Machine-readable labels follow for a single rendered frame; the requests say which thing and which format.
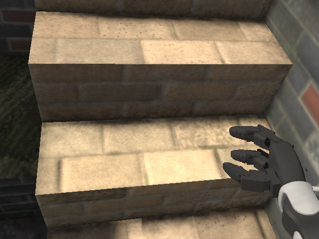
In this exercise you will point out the right robot forearm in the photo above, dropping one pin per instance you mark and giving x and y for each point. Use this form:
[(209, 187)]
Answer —
[(300, 210)]

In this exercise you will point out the right robot hand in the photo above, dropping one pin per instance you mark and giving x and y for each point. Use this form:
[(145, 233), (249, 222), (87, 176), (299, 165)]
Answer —
[(275, 169)]

